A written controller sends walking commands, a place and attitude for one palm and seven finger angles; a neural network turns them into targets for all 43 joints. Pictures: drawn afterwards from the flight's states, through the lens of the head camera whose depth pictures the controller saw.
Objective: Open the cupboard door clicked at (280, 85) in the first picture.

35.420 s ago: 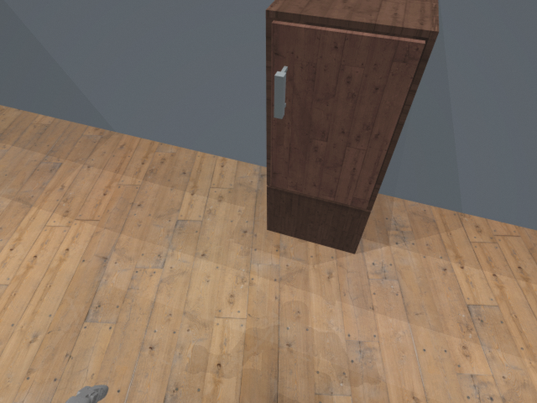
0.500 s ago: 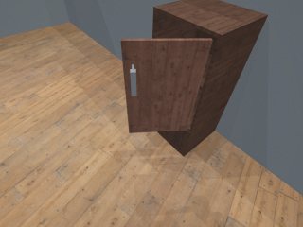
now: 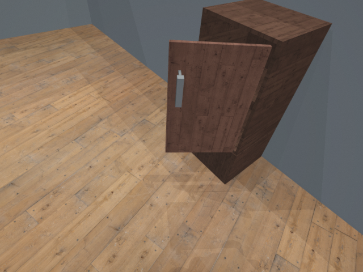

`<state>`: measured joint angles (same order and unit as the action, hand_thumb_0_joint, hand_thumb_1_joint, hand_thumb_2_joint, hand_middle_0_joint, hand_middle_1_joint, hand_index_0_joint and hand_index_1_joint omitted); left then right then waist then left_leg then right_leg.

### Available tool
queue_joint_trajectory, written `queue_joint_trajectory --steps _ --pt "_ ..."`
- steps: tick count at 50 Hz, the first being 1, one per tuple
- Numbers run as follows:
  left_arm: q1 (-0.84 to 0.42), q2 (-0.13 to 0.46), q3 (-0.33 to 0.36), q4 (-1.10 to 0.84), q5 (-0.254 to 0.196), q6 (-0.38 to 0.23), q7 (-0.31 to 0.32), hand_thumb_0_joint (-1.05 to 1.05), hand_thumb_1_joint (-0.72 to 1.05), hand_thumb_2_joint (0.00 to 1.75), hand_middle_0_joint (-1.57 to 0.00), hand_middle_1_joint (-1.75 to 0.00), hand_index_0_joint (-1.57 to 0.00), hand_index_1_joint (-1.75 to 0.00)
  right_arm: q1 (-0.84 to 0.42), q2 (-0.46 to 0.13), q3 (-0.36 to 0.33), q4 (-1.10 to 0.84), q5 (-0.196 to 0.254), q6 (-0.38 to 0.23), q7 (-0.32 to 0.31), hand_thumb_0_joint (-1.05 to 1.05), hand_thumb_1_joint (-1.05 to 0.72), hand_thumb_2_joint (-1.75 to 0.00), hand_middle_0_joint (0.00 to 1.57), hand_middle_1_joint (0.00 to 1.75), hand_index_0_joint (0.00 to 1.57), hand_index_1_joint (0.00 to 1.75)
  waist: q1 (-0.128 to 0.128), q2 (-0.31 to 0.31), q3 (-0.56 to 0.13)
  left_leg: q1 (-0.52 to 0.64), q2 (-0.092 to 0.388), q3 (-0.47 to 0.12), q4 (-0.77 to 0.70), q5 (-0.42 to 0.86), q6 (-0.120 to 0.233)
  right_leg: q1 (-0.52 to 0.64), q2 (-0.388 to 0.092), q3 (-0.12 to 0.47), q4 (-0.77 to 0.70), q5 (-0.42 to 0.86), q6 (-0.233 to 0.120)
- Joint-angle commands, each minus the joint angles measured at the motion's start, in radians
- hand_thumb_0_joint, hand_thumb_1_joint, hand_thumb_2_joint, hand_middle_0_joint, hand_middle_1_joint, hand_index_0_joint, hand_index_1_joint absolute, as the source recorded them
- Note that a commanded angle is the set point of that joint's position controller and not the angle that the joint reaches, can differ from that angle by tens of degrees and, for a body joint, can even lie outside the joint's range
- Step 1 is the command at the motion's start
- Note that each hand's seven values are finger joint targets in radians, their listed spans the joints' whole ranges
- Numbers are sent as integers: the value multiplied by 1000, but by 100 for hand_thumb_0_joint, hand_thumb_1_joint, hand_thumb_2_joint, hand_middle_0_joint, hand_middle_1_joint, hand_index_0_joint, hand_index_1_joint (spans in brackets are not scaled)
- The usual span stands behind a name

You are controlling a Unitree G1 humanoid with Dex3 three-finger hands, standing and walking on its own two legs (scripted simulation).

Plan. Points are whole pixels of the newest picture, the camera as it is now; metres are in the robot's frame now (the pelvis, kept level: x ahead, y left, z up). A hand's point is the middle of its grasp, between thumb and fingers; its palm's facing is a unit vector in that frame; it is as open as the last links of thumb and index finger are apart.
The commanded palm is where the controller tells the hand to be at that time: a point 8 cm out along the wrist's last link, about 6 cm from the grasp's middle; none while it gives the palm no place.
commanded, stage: come to a stop and stand still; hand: left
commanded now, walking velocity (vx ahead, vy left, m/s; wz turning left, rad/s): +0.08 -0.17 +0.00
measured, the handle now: (179, 88) +0.76 +0.05 -0.01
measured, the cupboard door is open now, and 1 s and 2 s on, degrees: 55 55 55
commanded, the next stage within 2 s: look again from close up in 0.14 s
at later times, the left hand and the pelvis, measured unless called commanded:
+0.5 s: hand out of the picture +0.03 +0.14 -0.17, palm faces +0.07 -0.98 -0.18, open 7.3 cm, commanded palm none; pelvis +0.02 -0.03 +0.01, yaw +1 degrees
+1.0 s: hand out of the picture +0.00 +0.11 -0.17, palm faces +0.10 -0.98 -0.15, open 7.4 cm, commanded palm none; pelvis +0.04 -0.04 +0.01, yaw +2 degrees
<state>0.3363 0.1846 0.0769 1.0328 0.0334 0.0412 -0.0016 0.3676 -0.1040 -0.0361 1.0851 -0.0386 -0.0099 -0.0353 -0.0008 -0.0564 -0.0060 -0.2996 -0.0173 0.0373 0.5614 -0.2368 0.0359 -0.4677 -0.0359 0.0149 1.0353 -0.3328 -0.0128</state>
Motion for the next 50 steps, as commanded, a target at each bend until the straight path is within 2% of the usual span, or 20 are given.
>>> queue_joint_trajectory --steps 1,4,6,8,10,11,12,13,14,15,17,19,21,22,23,27,32,41,45,50 --pt "53 23 -3 -63 0 -21 -9 0 90 90 -20 -30 -20 -30 5 -165 -36 -43 6 -37 -18 0 -90 -90 20 30 20 30 19 158 76 -41 284 -340 -417 -272 79 -88 -33 32 23 71 12" --pt "-30 20 -10 -99 -6 -23 -9 0 90 90 -20 -30 -20 -30 52 -173 -45 -30 2 -29 -15 0 -90 -90 20 30 20 30 -23 163 88 0 278 -314 -413 -237 88 -44 -26 -16 -172 11 18" --pt "-52 5 -14 -114 -10 -24 -8 0 90 90 -20 -30 -20 -30 49 -186 -47 -32 -2 -19 -10 0 -90 -90 20 30 20 30 -30 185 87 -32 272 -295 -417 -262 87 46 -16 -40 -291 -28 17" --pt "-18 -2 -15 -105 -14 -27 -3 0 90 90 -20 -30 -20 -30 24 -192 -50 -35 -1 -8 -5 0 -90 -90 20 30 20 30 -13 192 77 -99 258 -281 -396 -286 78 198 7 -56 -415 -22 14" --pt "79 17 -13 -64 -16 -35 7 0 90 90 -20 -30 -20 -30 16 -167 -43 -29 4 2 1 0 -90 -90 20 30 20 30 26 125 41 -170 187 -224 -296 -310 21 407 25 -56 -616 34 10" --pt "117 55 -7 -49 -12 -41 19 0 90 90 -20 -30 -20 -30 12 -123 -32 -32 11 6 4 0 -90 -90 20 30 20 30 41 -1 57 -268 104 -138 -134 -297 -21 475 -80 93 -724 -76 -30" --pt "108 116 -4 -49 -13 -47 29 0 90 90 -20 -30 -20 -30 1 -64 -13 -52 21 11 7 0 -90 -90 20 30 20 30 33 -199 87 -323 23 -16 48 -265 -62 411 -257 316 -862 -286 -102" --pt "55 135 -1 -65 -17 -39 27 0 90 90 -20 -30 -20 -30 -31 -89 -18 -67 17 16 13 0 -90 -90 20 30 20 30 14 -117 102 -213 41 -22 168 -245 -59 224 -317 352 -915 -332 -147" --pt "-13 128 -4 -77 -19 -54 34 0 90 90 -20 -30 -20 -30 -3 -79 -17 -54 15 25 16 0 -90 -90 20 30 20 30 -23 -134 80 -156 58 -31 220 -208 -59 158 -289 353 -930 -350 -152" --pt "-63 103 -10 -82 -21 -60 37 0 90 90 -20 -30 -20 -30 13 -86 -17 -31 13 27 19 0 -90 -90 20 30 20 30 -37 -158 105 -128 72 -33 234 -153 -58 135 -235 274 -907 -219 -140" --pt "-99 65 -18 -77 -17 -63 36 0 90 90 -20 -30 -20 -30 46 -71 -12 -5 16 21 20 0 -90 -90 20 30 20 30 -56 -86 105 -19 79 -8 134 -96 -67 124 -168 131 -824 -22 -122" --pt "-70 64 -26 -48 -22 -62 32 0 90 90 -20 -30 -20 -30 69 -61 0 17 20 6 18 0 -90 -90 20 30 20 30 -48 -5 73 108 72 -8 -114 52 -72 149 -124 70 -699 81 -87" --pt "-1 30 -38 -24 -29 -61 25 0 90 90 -20 -30 -20 -30 37 -118 2 17 16 -13 6 0 -90 -90 20 30 20 30 -6 167 55 106 160 -120 -213 159 -40 181 -40 29 -621 113 -26" --pt "5 26 -42 -14 -28 -62 25 0 90 90 -20 -30 -20 -30 7 -139 3 11 16 -11 1 0 -90 -90 20 30 20 30 5 115 64 31 174 -132 -211 127 -28 244 -32 24 -641 128 -15" --pt "6 26 -43 11 -26 -58 27 0 90 90 -20 -30 -20 -30 -19 -122 8 23 21 -15 3 0 -90 -90 20 30 20 30 10 171 70 16 154 -132 -240 148 -29 280 -43 16 -627 173 -10" --pt "41 33 -60 50 -27 -67 31 0 90 90 -20 -30 -20 -30 -38 -117 13 41 29 -12 0 0 -90 -90 20 30 20 30 3 72 37 109 132 -83 -217 199 -42 294 -68 31 -670 258 -6" --pt "57 29 -65 63 -23 -69 36 0 90 90 -20 -30 -20 -30 -44 -110 13 59 32 -2 1 0 -90 -90 20 30 20 30 -6 32 69 131 122 -70 -227 150 -46 263 -73 32 -704 217 -5" --pt "89 17 -65 72 -22 -72 42 0 90 90 -20 -30 -20 -30 -48 -105 15 64 31 -3 0 0 -90 -90 20 30 20 30 -3 60 63 143 117 -64 -227 165 -46 271 -77 34 -707 233 -9" --pt "106 29 -50 71 -14 -55 30 0 90 90 -20 -30 -20 -30 -20 -110 2 61 19 5 1 0 -90 -90 20 30 20 30 -5 24 115 64 103 -63 -203 -110 -32 228 -63 24 -698 -88 -23" --pt "119 34 -25 34 -6 -37 13 0 90 90 -20 -30 -20 -30 3 -119 -18 28 7 7 -3 0 -90 -90 20 30 20 30 -1 52 175 -64 127 -119 -183 -278 2 181 -49 17 -630 -201 -51"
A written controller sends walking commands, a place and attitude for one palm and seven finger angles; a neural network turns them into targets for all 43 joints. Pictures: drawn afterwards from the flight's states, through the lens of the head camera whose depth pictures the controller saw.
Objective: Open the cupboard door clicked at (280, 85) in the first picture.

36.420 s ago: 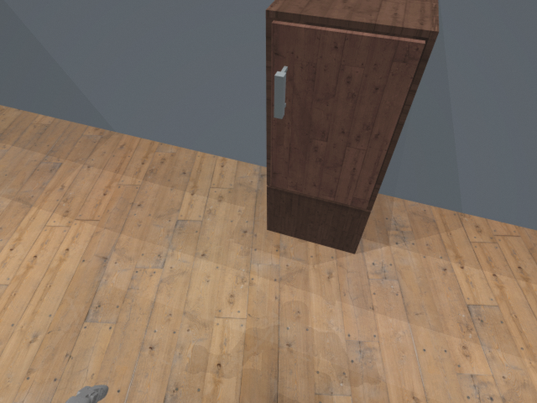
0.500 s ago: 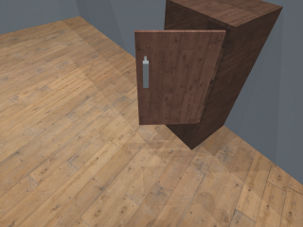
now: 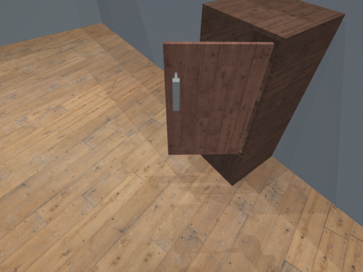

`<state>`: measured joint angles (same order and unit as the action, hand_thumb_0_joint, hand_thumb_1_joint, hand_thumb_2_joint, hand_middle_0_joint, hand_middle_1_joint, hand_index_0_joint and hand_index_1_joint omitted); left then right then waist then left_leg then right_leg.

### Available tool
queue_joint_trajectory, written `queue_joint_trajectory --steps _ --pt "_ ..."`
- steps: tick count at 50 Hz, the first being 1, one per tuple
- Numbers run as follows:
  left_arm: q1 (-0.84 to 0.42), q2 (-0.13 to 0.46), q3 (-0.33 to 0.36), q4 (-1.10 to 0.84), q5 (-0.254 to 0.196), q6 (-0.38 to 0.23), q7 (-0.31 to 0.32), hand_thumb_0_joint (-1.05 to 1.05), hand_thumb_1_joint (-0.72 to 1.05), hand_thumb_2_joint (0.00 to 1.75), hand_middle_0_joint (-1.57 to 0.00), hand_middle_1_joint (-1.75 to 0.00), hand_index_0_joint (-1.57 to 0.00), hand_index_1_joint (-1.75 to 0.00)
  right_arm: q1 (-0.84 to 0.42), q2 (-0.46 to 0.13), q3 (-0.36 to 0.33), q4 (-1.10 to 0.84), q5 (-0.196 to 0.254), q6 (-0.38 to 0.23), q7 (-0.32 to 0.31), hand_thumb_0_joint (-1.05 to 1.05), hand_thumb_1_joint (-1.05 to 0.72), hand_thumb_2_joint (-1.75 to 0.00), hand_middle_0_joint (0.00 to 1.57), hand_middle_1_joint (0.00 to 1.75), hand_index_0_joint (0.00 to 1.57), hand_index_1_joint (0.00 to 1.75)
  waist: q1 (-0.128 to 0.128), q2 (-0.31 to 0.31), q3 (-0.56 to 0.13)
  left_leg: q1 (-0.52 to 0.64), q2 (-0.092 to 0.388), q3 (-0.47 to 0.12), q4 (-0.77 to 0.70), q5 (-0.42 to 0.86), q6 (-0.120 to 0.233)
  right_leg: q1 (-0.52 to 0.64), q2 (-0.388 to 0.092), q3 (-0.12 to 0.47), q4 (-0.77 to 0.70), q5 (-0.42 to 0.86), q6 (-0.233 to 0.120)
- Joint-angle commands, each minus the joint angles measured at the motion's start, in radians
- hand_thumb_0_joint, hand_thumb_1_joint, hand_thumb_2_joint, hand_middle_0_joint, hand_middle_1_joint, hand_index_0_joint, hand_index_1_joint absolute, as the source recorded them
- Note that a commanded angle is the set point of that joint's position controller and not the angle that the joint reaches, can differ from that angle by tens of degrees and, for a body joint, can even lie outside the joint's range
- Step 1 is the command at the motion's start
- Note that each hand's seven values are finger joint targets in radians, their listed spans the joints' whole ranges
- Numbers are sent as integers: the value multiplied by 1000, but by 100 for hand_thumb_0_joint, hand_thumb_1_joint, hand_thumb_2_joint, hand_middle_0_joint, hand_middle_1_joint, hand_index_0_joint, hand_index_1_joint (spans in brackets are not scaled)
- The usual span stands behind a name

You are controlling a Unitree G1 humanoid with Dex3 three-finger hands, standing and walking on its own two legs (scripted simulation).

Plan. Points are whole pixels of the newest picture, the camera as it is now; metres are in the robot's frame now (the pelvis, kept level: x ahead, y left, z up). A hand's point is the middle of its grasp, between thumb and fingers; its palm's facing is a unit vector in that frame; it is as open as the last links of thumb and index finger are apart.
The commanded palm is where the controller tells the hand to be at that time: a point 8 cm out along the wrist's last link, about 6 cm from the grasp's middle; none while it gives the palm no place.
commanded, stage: shuffle to correct the standing spot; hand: left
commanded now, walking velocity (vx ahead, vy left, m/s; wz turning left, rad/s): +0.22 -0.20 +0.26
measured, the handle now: (176, 91) +0.72 +0.07 -0.02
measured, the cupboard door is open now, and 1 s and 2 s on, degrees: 55 55 55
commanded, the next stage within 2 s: come to a stop and stand still in 0.98 s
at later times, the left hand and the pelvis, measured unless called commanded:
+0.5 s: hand out of the picture +0.01 +0.11 -0.20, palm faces +0.13 -0.99 -0.10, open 7.4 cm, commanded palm none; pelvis +0.10 -0.03 -0.02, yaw +3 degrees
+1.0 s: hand (166, 253) +0.21 +0.06 -0.18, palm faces +0.14 -0.97 -0.18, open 7.4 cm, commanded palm none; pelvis +0.21 -0.13 -0.01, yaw +6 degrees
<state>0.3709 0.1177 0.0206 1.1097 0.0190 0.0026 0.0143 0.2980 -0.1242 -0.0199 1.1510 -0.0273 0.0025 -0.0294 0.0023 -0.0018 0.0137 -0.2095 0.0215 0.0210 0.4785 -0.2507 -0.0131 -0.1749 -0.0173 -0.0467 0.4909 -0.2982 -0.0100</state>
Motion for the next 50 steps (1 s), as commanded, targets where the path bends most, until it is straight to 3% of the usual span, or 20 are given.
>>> queue_joint_trajectory --steps 1,7,9,10,11,14,20,21,22,23,24,26,30,37,38,39,40,43,48,50 --pt "88 97 35 -49 9 1 -6 0 90 90 -20 -30 -20 -30 80 -101 -37 -42 -5 -10 -10 0 -90 -90 20 30 20 30 -6 26 146 -161 99 -121 -96 -262 59 -110 -63 72 -56 -221 -57" --pt "89 73 47 -81 12 -16 -20 0 90 90 -20 -30 -20 -30 120 -149 -61 -53 -3 -37 -22 0 -90 -90 20 30 20 30 1 125 90 -145 216 -316 -88 -122 136 -123 -25 -1 116 -81 -40" --pt "153 94 55 -63 12 -20 -21 0 90 90 -20 -30 -20 -30 76 -125 -58 -66 1 -38 -23 0 -90 -90 20 30 20 30 45 4 72 -304 142 -184 77 -35 95 70 -72 68 -18 -48 -71" --pt "227 137 69 -33 15 -23 -12 0 90 90 -20 -30 -20 -30 24 -71 -43 -91 5 -40 -22 0 -90 -90 20 30 20 30 74 -214 61 -458 15 27 308 -75 36 219 -214 239 -151 58 -132" --pt "276 159 71 -17 11 -26 -2 0 90 90 -20 -30 -20 -30 -78 -68 -39 -123 2 -39 -20 0 -90 -90 20 30 20 30 101 -269 112 -541 12 69 533 -320 18 207 -337 355 -226 281 -208" --pt "198 111 48 -22 16 -34 16 0 90 90 -20 -30 -20 -30 -102 -53 -45 -121 1 -34 -3 0 -90 -90 20 30 20 30 43 -31 112 -541 69 49 651 -296 11 212 -297 187 -132 556 -268" --pt "64 124 34 -45 10 -26 5 0 90 90 -20 -30 -20 -30 28 -44 -46 -87 0 -33 2 0 -90 -90 20 30 20 30 -66 -105 37 -46 -7 193 142 14 26 6 -140 -13 42 640 -154" --pt "64 121 33 -49 2 -23 0 0 90 90 -20 -30 -20 -30 140 -82 -55 -53 -7 -37 -9 0 -90 -90 20 30 20 30 -111 -64 -29 148 26 150 35 136 36 -66 -111 -25 232 581 -117" --pt "106 71 28 -65 -4 -22 -10 0 90 90 -20 -30 -20 -30 235 -195 -79 -36 -18 -46 -23 0 -90 -90 20 30 20 30 -130 160 -139 378 300 -214 -36 307 137 -287 -32 -64 504 217 -44" --pt "87 74 25 -100 2 -26 -10 0 90 90 -20 -30 -20 -30 279 -265 -86 -32 -8 -44 -28 0 -90 -90 20 30 20 30 -134 223 -153 358 526 -478 -139 407 267 -399 14 11 761 -253 -34" --pt "20 109 36 -131 9 -16 -5 0 90 90 -20 -30 -20 -30 228 -282 -86 -47 3 -41 -27 0 -90 -90 20 30 20 30 -120 107 -79 204 550 -503 -180 259 292 -433 -20 95 845 -238 -36" --pt "-34 88 48 -136 19 -6 -16 0 90 90 -20 -30 -20 -30 56 -193 -65 -89 -2 -53 -30 0 -90 -90 20 30 20 30 -51 118 98 -14 468 -360 -239 115 225 -473 -93 125 834 -115 -11" --pt "43 46 53 -122 11 26 -39 0 90 90 -20 -30 -20 -30 -64 -195 -67 -128 -8 -56 -24 0 -90 -90 20 30 20 30 22 152 39 -142 325 -54 -221 84 133 -295 -103 40 550 -29 20" --pt "21 102 61 -144 10 14 -49 0 90 90 -20 -30 -20 -30 -78 -255 -108 -141 -14 -10 -7 0 -90 -90 20 30 20 30 22 139 7 -194 242 -5 -61 -175 59 -30 -16 -114 74 44 41" --pt "83 150 71 -128 13 6 -43 0 90 90 -20 -30 -20 -30 -72 -223 -102 -142 -12 -6 -6 0 -90 -90 20 30 20 30 54 19 -10 -260 179 33 93 -221 28 79 -30 -72 -27 43 26" --pt "117 249 86 -120 23 -4 -27 0 90 90 -20 -30 -20 -30 -52 -130 -81 -160 -6 0 -2 0 -90 -90 20 30 20 30 70 -297 -9 -428 32 159 391 -346 -21 150 -231 202 -184 18 -52" --pt "124 291 85 -131 15 6 -16 0 90 90 -20 -30 -20 -30 -109 -110 -66 -198 1 7 -2 0 -90 -90 20 30 20 30 99 -340 -26 -454 20 70 600 -445 -10 90 -354 353 -262 44 -148" --pt "-39 206 70 -161 16 2 1 0 90 90 -20 -30 -20 -30 -99 -162 -71 -177 0 2 -3 0 -90 -90 20 30 20 30 25 -283 -28 -428 74 20 742 -284 -1 51 -256 199 -181 200 -188" --pt "-89 203 55 -167 18 13 4 0 90 90 -20 -30 -20 -30 -47 -99 -46 -154 5 0 -1 0 -90 -90 20 30 20 30 -15 -139 -16 -156 31 118 277 -179 -7 -46 -208 100 -92 375 -189" --pt "-100 175 51 -165 0 27 -3 0 90 90 -20 -30 -20 -30 60 -120 -43 -117 2 -11 -10 0 -90 -90 20 30 20 30 -61 -69 -40 76 48 90 -22 54 0 -139 -146 59 49 273 -119"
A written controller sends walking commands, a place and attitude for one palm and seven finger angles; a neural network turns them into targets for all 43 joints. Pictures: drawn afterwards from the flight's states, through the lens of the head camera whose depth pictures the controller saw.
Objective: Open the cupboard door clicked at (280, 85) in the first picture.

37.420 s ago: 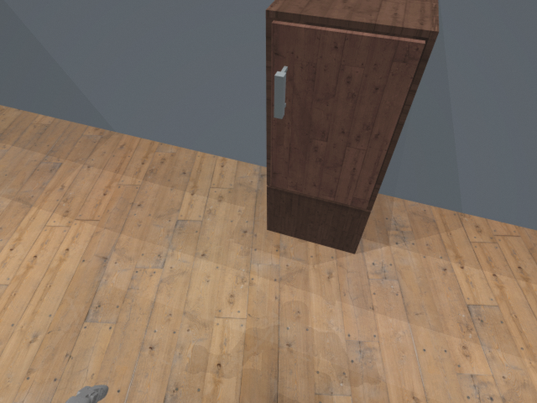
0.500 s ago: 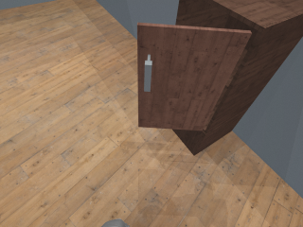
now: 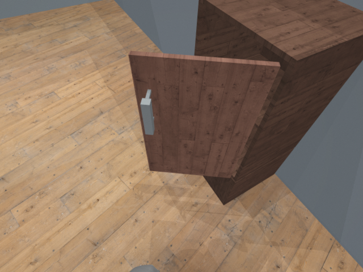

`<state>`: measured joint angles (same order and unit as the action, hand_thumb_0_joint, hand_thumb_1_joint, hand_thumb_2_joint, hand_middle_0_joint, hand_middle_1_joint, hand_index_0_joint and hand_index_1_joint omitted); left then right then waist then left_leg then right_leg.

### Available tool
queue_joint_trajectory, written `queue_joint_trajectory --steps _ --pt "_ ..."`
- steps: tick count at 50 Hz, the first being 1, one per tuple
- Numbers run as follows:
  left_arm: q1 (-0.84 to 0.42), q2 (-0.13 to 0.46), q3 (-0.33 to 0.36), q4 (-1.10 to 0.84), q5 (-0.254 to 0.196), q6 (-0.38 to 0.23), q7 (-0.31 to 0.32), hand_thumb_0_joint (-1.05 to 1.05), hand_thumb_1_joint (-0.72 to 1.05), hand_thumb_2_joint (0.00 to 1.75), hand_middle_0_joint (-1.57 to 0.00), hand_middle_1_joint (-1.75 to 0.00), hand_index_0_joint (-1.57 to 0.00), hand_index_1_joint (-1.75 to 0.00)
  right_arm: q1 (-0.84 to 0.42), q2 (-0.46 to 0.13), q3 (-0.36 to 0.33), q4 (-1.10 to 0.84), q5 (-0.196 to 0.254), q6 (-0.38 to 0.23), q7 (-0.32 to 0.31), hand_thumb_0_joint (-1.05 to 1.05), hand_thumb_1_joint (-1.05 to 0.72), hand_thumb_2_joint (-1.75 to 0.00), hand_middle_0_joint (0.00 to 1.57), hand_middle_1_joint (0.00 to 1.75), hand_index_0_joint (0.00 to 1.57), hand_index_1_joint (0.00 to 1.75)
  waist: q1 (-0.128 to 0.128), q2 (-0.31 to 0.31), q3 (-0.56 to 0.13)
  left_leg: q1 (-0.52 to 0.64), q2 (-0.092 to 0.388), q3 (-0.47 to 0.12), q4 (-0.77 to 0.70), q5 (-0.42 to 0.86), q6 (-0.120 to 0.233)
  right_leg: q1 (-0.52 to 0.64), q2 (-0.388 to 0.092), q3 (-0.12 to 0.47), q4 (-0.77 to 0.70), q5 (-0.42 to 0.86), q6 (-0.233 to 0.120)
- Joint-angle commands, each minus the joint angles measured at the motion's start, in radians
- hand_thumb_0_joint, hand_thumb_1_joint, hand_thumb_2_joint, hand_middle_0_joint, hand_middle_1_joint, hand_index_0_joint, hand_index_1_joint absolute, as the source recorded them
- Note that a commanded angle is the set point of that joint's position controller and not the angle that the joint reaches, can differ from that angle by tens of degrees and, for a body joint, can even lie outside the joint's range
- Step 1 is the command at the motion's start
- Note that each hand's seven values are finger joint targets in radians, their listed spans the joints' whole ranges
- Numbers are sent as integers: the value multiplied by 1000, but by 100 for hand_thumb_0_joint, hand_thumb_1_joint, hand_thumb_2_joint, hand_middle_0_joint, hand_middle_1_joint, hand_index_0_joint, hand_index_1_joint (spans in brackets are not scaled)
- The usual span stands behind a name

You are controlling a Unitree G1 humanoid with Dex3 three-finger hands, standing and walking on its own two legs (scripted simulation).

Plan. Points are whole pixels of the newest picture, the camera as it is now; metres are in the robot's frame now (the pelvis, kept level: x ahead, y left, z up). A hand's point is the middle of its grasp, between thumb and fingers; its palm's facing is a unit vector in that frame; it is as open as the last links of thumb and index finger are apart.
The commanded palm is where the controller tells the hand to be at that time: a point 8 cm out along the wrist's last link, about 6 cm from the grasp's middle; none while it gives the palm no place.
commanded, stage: come to a stop and stand still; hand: left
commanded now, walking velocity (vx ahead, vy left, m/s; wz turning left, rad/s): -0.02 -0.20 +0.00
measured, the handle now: (149, 112) +0.53 +0.13 -0.01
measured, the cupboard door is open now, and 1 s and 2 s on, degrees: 55 55 55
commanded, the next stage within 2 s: none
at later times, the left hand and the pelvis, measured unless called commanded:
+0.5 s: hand out of the picture +0.09 +0.11 -0.17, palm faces +0.04 -0.97 -0.24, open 7.4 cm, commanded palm none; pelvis +0.04 -0.07 +0.00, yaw +0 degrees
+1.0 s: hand out of the picture +0.05 +0.20 -0.15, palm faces -0.01 -0.96 -0.27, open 7.4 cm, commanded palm none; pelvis +0.02 +0.00 +0.00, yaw -3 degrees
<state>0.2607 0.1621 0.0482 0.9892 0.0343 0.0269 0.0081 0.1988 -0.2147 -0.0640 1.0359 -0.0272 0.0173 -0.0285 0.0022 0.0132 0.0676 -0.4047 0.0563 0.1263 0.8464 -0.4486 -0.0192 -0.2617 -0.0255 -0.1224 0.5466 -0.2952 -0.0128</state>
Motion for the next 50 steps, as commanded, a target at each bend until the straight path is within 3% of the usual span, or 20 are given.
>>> queue_joint_trajectory --steps 1,2,3,6,9,12,14,16,19,23,28,30,31,32,33,34,35,37,44,50 --pt "51 71 12 -53 -21 4 -6 0 90 90 -20 -30 -20 -30 215 -121 -15 6 -9 -37 -21 0 -90 -90 20 30 20 30 -72 157 -113 402 230 -301 -507 373 75 -217 -44 79 190 38 -36" --pt "37 66 6 -82 -15 4 -9 0 90 90 -20 -30 -20 -30 254 -209 -33 4 -13 -34 -29 0 -90 -90 20 30 20 30 -94 290 -106 409 469 -579 -562 556 213 -358 11 74 435 -300 7" --pt "-13 116 19 -97 0 12 -11 0 90 90 -20 -30 -20 -30 234 -206 -31 4 -8 -31 -35 0 -90 -90 20 30 20 30 -91 147 -59 326 483 -544 -558 615 255 -378 -17 173 570 -270 9" --pt "4 98 31 -55 -10 12 -9 0 90 90 -20 -30 -20 -30 91 -118 -3 -28 -5 -45 -41 0 -90 -90 20 30 20 30 -17 177 -26 245 330 -265 -498 855 189 -323 -39 194 636 -128 40" --pt "38 55 18 -31 -21 17 -6 0 90 90 -20 -30 -20 -30 9 -107 -4 -43 -3 -37 -33 0 -90 -90 20 30 20 30 11 207 -46 209 223 -85 -457 859 138 -169 -34 111 368 -111 43" --pt "45 34 8 -29 -17 -7 7 0 90 90 -20 -30 -20 -30 43 -113 -22 -31 3 -22 -17 0 -90 -90 20 30 20 30 0 175 -97 251 175 -79 -391 774 118 -50 -7 25 112 -7 44" --pt "105 93 20 -15 -11 -29 14 0 90 90 -20 -30 -20 -30 54 -95 -29 -34 7 -12 -7 0 -90 -90 20 30 20 30 26 69 -112 234 115 -61 -268 598 49 60 -35 35 -109 258 46" --pt "112 222 40 -18 -5 -41 27 0 90 90 -20 -30 -20 -30 99 -9 -22 -61 20 5 2 0 -90 -90 20 30 20 30 17 -257 -151 10 -42 -18 -59 -90 -29 205 -352 324 -112 949 -88" --pt "114 223 48 -9 -7 -33 48 0 90 90 -20 -30 -20 -30 27 -30 -28 -88 13 36 -4 0 -90 -90 20 30 20 30 51 -323 -148 -123 -52 -153 282 -172 -30 225 -395 364 -90 1090 -185" --pt "52 203 51 -51 1 -29 58 0 90 90 -20 -30 -20 -30 -40 -55 -26 -99 13 39 19 0 -90 -90 20 30 20 30 46 -224 -119 -145 -43 -169 317 -41 -50 195 -347 267 -101 853 -165" --pt "16 225 58 -80 10 -20 50 0 90 90 -20 -30 -20 -30 -40 -29 -16 -118 18 28 31 0 -90 -90 20 30 20 30 34 -239 -117 5 -51 -118 3 -9 -38 101 -314 258 -119 592 -146" --pt "-21 227 57 -90 6 -12 41 0 90 90 -20 -30 -20 -30 29 -21 -15 -99 22 11 27 0 -90 -90 20 30 20 30 -2 -230 -126 151 -80 -63 -225 108 -32 32 -264 232 -89 431 -103" --pt "-22 216 34 -70 -5 -45 86 0 90 90 -20 -30 -20 -30 94 -96 -9 -148 28 -29 30 0 -90 -90 20 30 20 30 -66 -14 -315 215 -21 -82 -395 220 -36 215 -226 244 88 679 -50" --pt "26 181 14 -107 -18 -31 74 0 90 90 -20 -30 -20 -30 71 -110 -9 -175 16 -32 30 0 -90 -90 20 30 20 30 -29 176 -310 269 40 -140 -438 366 -1 95 -120 118 174 263 -7" --pt "70 134 1 -91 -22 -16 61 0 90 90 -20 -30 -20 -30 43 -175 -4 -200 7 -23 29 0 -90 -90 20 30 20 30 0 318 -266 230 171 -315 -437 464 68 -32 -46 70 193 -154 15" --pt "86 114 -15 -91 -13 3 55 0 90 90 -20 -30 -20 -30 21 -177 4 -227 -6 -18 24 0 -90 -90 20 30 20 30 0 353 -166 170 193 -350 -511 367 113 -104 -1 70 280 -270 13" --pt "31 121 -18 -83 -4 11 47 0 90 90 -20 -30 -20 -30 24 -159 7 -224 -10 -20 14 0 -90 -90 20 30 20 30 -22 343 -49 91 178 -390 -550 352 103 -145 8 109 362 -267 5" --pt "39 125 -12 -72 -5 9 27 0 90 90 -20 -30 -20 -30 1 -143 20 -226 -11 -17 5 0 -90 -90 20 30 20 30 6 158 52 31 187 -361 -544 302 140 -172 -6 148 417 -178 -3" --pt "34 118 -7 -115 -1 3 1 0 90 90 -20 -30 -20 -30 87 -157 11 -208 -13 -29 -10 0 -90 -90 20 30 20 30 -15 44 -21 171 253 -388 -570 264 218 -224 -4 139 329 -166 -14" --pt "92 87 -11 -103 -4 -7 2 0 90 90 -20 -30 -20 -30 96 -143 16 -177 -2 -26 -10 0 -90 -90 20 30 20 30 6 0 -85 95 190 -302 -495 193 160 19 22 128 -35 -32 -34"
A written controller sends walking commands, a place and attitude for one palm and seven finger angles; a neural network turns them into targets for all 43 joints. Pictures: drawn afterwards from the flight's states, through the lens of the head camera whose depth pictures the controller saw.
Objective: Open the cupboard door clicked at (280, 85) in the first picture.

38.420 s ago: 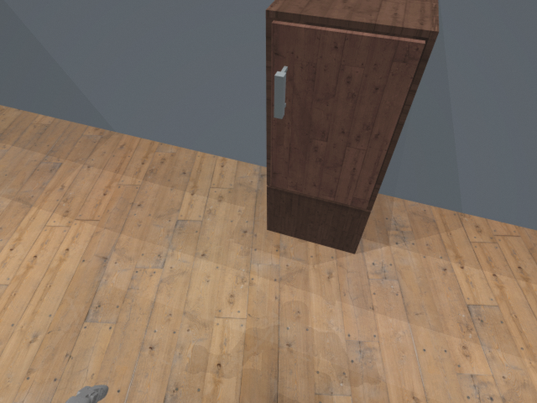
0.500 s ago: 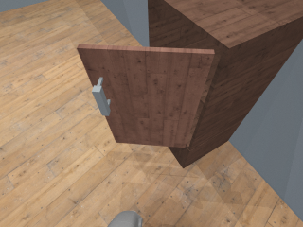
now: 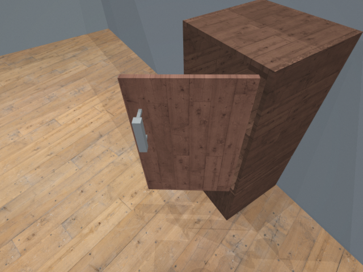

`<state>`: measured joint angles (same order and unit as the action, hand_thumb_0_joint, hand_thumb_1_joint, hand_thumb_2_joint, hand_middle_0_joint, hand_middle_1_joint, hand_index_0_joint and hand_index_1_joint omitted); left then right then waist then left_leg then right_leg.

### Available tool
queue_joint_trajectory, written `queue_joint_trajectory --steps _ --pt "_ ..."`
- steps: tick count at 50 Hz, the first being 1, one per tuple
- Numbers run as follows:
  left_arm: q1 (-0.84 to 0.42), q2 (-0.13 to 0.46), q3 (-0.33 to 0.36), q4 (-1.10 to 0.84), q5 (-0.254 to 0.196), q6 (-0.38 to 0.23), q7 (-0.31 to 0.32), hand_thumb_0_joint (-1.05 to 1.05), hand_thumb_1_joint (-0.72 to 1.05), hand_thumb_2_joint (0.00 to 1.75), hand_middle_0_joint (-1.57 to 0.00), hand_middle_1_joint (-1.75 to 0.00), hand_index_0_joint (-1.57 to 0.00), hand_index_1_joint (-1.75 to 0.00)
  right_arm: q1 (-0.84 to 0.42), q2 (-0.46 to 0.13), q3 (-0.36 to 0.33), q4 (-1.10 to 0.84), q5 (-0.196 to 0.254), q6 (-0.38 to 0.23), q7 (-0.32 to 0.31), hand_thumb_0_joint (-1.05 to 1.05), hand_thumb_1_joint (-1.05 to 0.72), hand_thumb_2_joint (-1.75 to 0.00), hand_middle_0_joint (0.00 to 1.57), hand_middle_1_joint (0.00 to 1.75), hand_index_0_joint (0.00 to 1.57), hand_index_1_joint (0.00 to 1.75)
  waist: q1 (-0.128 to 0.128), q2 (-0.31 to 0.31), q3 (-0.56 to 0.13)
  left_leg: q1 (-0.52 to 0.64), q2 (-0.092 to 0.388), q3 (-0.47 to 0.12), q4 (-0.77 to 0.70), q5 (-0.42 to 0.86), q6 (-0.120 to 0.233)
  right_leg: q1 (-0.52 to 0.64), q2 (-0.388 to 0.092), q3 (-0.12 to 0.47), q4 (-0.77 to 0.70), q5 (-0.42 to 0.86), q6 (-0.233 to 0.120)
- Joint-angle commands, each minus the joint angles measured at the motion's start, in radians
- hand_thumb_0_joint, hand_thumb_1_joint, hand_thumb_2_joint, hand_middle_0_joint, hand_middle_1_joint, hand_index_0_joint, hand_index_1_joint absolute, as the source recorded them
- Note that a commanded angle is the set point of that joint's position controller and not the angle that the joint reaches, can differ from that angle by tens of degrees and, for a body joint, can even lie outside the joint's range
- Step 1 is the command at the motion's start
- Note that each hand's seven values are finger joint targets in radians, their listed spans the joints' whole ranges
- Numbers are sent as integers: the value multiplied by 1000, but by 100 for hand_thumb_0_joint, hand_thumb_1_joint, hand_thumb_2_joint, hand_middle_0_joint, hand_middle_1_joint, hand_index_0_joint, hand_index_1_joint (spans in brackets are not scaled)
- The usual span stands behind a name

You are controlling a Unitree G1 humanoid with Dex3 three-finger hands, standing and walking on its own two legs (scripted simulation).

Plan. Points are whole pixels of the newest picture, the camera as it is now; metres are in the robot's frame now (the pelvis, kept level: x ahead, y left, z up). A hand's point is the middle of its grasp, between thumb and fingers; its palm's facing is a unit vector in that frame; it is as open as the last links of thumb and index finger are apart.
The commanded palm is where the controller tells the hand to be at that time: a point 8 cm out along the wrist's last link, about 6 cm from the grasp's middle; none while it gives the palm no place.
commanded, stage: come to a stop and stand still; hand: left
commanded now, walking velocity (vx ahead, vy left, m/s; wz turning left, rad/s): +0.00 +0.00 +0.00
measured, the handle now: (141, 130) +0.51 +0.16 -0.01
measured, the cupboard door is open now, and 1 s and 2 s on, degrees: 55 55 55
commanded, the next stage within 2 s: look again from close up in 1.10 s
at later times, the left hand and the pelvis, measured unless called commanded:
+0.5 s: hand out of the picture +0.04 +0.15 -0.16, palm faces -0.01 -0.97 -0.22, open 7.3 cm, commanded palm none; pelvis +0.02 -0.03 +0.01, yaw +0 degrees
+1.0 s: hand out of the picture +0.02 +0.11 -0.16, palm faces +0.04 -0.98 -0.18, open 7.4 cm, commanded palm none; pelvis +0.04 -0.05 +0.01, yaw +0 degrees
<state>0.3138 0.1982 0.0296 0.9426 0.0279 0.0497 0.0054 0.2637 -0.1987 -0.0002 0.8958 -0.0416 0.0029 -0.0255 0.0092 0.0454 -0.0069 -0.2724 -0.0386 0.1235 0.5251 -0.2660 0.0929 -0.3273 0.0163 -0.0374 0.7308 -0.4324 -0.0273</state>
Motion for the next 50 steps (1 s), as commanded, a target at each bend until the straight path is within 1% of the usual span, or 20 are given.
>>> queue_joint_trajectory --steps 1,2,3,4,5,6,7,10,11,13,14,17,19,21,24,34,37,42,44,50 --pt "42 62 6 -52 3 -34 9 0 90 90 -20 -30 -20 -30 29 -135 -40 -32 17 -12 -9 0 -90 -90 20 30 20 30 -2 -68 18 -108 228 -263 -159 -102 11 131 -49 108 -298 100 -37" --pt "42 80 3 -46 3 -40 13 0 90 90 -20 -30 -20 -30 18 -105 -29 -30 21 -13 -4 0 -90 -90 20 30 20 30 -3 -111 51 -144 156 -202 -121 -179 -24 109 -113 209 -355 41 -71" --pt "35 96 -3 -41 -1 -43 14 0 90 90 -20 -30 -20 -30 22 -83 -21 -23 21 -13 3 0 -90 -90 20 30 20 30 -17 -103 53 -88 96 -145 -92 -160 -49 42 -160 261 -395 -29 -101" --pt "10 103 -4 -38 -6 -57 18 0 90 90 -20 -30 -20 -30 50 -56 -13 -3 21 -11 1 0 -90 -90 20 30 20 30 -39 -179 19 -33 76 -108 -51 -115 -60 26 -180 291 -428 -44 -116" --pt "-10 99 -10 -32 -12 -64 21 0 90 90 -20 -30 -20 -30 63 -56 -9 22 20 -12 2 0 -90 -90 20 30 20 30 -44 -200 23 19 71 -96 -24 -68 -64 -7 -186 288 -448 -17 -115" --pt "-26 92 -15 -27 -14 -67 23 0 90 90 -20 -30 -20 -30 84 -50 -5 44 21 -14 3 0 -90 -90 20 30 20 30 -53 -180 32 55 79 -101 -37 -32 -65 -29 -176 262 -443 15 -109" --pt "-32 85 -18 -19 -16 -68 23 0 90 90 -20 -30 -20 -30 99 -49 -3 64 21 -17 3 0 -90 -90 20 30 20 30 -56 -124 46 81 93 -112 -69 -3 -66 -44 -157 228 -425 33 -94" --pt "-3 68 -24 14 -20 -65 24 0 90 90 -20 -30 -20 -30 98 -59 4 102 21 -31 0 0 -90 -90 20 30 20 30 -23 28 76 28 148 -180 -179 26 -48 40 -92 156 -352 135 -57" --pt "8 70 -24 27 -19 -64 23 0 90 90 -20 -30 -20 -30 95 -65 4 111 22 -34 -1 0 -90 -90 20 30 20 30 -13 35 72 9 157 -193 -198 22 -43 79 -86 145 -334 169 -53" --pt "21 63 -28 49 -20 -64 23 0 90 90 -20 -30 -20 -30 93 -69 7 124 24 -39 -4 0 -90 -90 20 30 20 30 -4 4 64 1 160 -188 -209 35 -42 118 -91 140 -332 211 -49" --pt "19 60 -31 55 -19 -66 25 0 90 90 -20 -30 -20 -30 98 -62 9 133 27 -40 -5 0 -90 -90 20 30 20 30 -4 -39 74 0 160 -183 -203 62 -43 126 -92 140 -341 240 -47" --pt "21 54 -35 76 -23 -71 27 0 90 90 -20 -30 -20 -30 112 -57 12 160 29 -41 -8 0 -90 -90 20 30 20 30 -8 -41 45 54 151 -158 -183 123 -52 134 -108 150 -349 304 -46" --pt "18 50 -37 86 -22 -74 30 0 90 90 -20 -30 -20 -30 116 -49 12 174 31 -41 -10 0 -90 -90 20 30 20 30 -13 -66 38 74 152 -155 -177 163 -54 143 -111 147 -353 357 -44" --pt "19 49 -38 96 -24 -76 32 0 90 90 -20 -30 -20 -30 120 -49 13 188 31 -41 -12 0 -90 -90 20 30 20 30 -14 -53 18 97 153 -148 -170 197 -57 156 -118 148 -350 405 -43" --pt "22 45 -39 109 -22 -78 35 0 90 90 -20 -30 -20 -30 111 -41 12 200 32 -40 -14 0 -90 -90 20 30 20 30 -15 -57 31 115 154 -141 -169 225 -61 153 -120 147 -355 455 -41" --pt "44 40 -42 134 -18 -79 38 0 90 90 -20 -30 -20 -30 75 -34 9 215 34 -31 -16 0 -90 -90 20 30 20 30 -16 -74 64 142 151 -134 -182 201 -65 141 -123 156 -390 463 -34" --pt "52 40 -42 137 -21 -80 38 0 90 90 -20 -30 -20 -30 65 -41 10 212 33 -32 -17 0 -90 -90 20 30 20 30 -14 -49 45 157 150 -137 -183 217 -66 152 -126 160 -391 476 -34" --pt "67 40 -42 144 -21 -83 38 0 90 90 -20 -30 -20 -30 58 -42 10 211 33 -31 -19 0 -90 -90 20 30 20 30 -12 -51 33 167 150 -130 -175 218 -69 169 -131 162 -398 523 -29" --pt "71 39 -40 144 -17 -83 40 0 90 90 -20 -30 -20 -30 60 -34 9 212 35 -30 -20 0 -90 -90 20 30 20 30 -12 -77 56 153 148 -124 -176 201 -70 169 -131 160 -404 540 -21" --pt "82 36 -38 147 -20 -81 42 0 90 90 -20 -30 -20 -30 68 -30 9 216 34 -27 -23 0 -90 -90 20 30 20 30 -10 -59 59 145 145 -122 -174 190 -74 181 -132 162 -408 557 -14"
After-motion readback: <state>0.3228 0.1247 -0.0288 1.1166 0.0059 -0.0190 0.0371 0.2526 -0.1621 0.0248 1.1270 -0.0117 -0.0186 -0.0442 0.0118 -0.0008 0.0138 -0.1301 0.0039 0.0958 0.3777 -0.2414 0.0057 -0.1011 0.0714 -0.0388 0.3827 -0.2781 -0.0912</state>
